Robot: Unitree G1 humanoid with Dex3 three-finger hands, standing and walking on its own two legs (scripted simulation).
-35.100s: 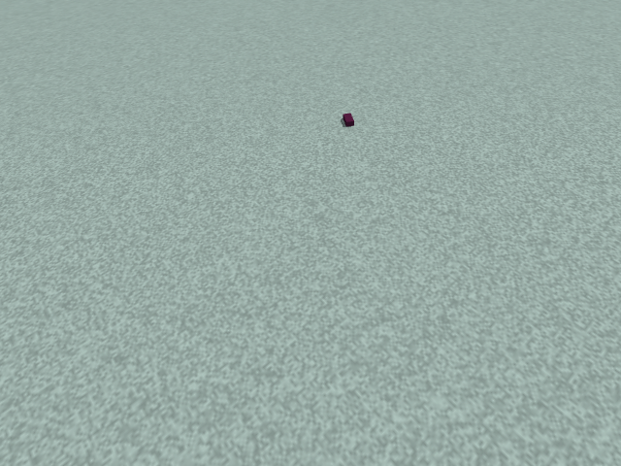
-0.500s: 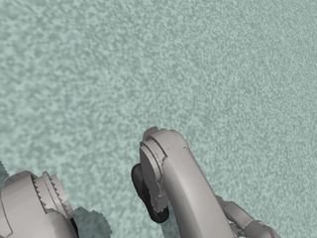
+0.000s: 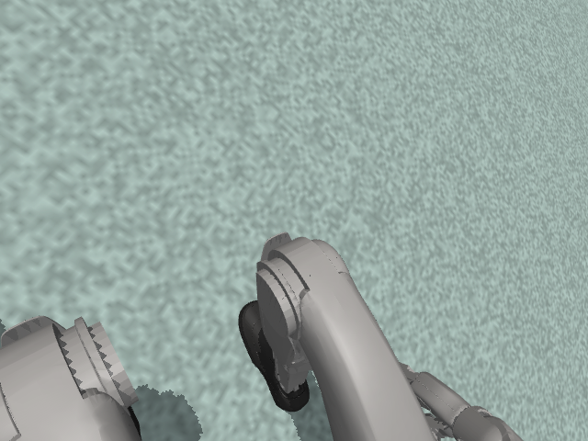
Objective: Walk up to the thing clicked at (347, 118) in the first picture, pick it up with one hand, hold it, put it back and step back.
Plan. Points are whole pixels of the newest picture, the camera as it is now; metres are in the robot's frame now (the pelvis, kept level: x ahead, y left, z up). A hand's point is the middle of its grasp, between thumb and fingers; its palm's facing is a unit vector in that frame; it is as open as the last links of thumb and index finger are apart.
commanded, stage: open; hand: left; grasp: from above
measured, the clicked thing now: out of the picture +0.44 +0.37 -0.29
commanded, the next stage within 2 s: withdraw in 0.60 s
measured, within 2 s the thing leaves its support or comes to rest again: neither
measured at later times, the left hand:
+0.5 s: hand out of the picture +0.43 +0.36 -0.25, palm faces -0.44 -0.17 -0.88, open 11.9 cm
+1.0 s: hand out of the picture +0.46 +0.37 -0.19, palm faces -0.28 -0.11 -0.95, open 13.3 cm
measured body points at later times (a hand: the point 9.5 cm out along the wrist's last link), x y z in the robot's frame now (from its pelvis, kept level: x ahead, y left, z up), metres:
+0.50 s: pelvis +0.00 +0.00 +0.00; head +0.27 +0.15 +0.33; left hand +0.45 +0.36 -0.19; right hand +0.08 -0.25 -0.06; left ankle +0.06 +0.13 -0.27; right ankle +0.11 -0.13 -0.27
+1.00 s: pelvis +0.00 +0.00 +0.00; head +0.26 +0.14 +0.35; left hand +0.47 +0.37 -0.14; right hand +0.09 -0.25 -0.06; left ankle +0.06 +0.13 -0.27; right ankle +0.11 -0.12 -0.27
